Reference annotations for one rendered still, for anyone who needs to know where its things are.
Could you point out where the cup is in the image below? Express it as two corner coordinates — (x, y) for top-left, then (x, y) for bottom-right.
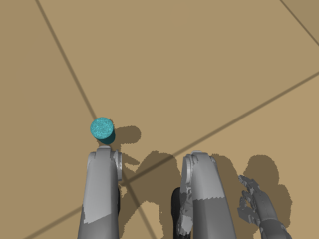
(90, 117), (115, 144)

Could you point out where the right robot hand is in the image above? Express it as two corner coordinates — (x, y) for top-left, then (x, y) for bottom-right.
(237, 175), (278, 227)

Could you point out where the right robot foot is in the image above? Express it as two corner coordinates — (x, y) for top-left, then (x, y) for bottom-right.
(171, 187), (190, 239)

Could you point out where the right robot arm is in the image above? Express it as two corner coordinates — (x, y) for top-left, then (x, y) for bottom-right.
(259, 219), (292, 239)

